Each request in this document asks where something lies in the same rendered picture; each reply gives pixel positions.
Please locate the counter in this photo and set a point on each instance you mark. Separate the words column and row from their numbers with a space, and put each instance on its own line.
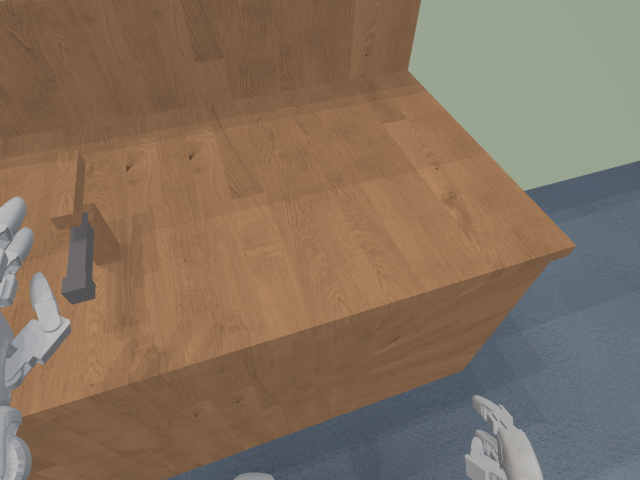
column 287, row 225

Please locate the right robot hand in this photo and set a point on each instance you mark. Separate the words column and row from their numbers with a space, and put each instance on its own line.
column 511, row 454

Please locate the left robot hand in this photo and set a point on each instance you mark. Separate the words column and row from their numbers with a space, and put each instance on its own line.
column 38, row 340

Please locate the robot left forearm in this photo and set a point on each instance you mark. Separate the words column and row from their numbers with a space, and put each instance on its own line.
column 15, row 456

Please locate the tap lever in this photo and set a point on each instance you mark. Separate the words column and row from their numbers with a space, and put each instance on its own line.
column 78, row 286

